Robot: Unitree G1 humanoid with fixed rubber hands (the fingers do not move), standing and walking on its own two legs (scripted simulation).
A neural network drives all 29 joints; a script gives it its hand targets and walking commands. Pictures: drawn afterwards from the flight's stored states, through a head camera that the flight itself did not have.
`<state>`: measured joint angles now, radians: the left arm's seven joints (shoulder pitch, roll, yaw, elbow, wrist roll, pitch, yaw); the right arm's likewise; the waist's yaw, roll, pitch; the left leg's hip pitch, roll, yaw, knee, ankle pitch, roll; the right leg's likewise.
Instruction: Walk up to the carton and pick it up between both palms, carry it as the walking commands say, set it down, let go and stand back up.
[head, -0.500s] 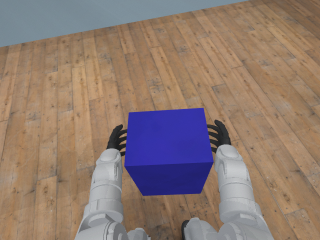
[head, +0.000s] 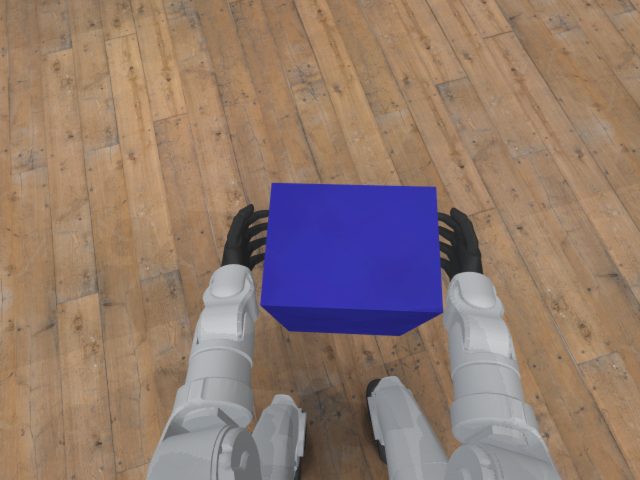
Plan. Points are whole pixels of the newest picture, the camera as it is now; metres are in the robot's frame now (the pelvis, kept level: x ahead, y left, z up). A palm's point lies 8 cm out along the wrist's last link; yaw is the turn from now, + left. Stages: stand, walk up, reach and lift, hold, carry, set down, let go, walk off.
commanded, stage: set down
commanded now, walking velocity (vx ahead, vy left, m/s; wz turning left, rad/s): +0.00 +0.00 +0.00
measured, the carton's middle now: (347, 273) +0.37 -0.04 -0.14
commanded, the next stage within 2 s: none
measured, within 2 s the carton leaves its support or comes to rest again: neither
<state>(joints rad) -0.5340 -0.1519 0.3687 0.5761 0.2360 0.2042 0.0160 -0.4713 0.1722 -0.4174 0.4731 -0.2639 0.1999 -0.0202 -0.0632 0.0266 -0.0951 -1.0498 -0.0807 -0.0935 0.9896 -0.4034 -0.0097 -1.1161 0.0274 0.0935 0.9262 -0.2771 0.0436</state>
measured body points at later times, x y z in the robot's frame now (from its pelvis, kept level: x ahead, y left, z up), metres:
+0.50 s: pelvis -0.02 -0.01 -0.08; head +0.18 -0.03 +0.32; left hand +0.41 +0.10 -0.16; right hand +0.39 -0.19 -0.15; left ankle +0.02 +0.12 -0.67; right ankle +0.08 -0.14 -0.67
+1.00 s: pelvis -0.03 -0.01 -0.15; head +0.22 -0.02 +0.22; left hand +0.45 +0.10 -0.24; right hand +0.41 -0.19 -0.24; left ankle +0.02 +0.12 -0.67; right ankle +0.08 -0.14 -0.67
